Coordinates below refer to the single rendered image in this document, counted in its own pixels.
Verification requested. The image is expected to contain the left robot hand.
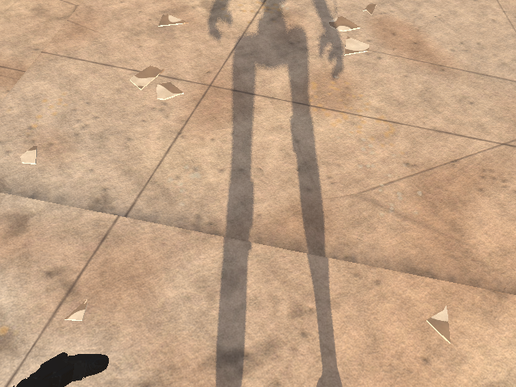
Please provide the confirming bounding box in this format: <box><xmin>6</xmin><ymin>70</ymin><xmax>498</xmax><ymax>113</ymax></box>
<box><xmin>13</xmin><ymin>352</ymin><xmax>109</xmax><ymax>387</ymax></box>

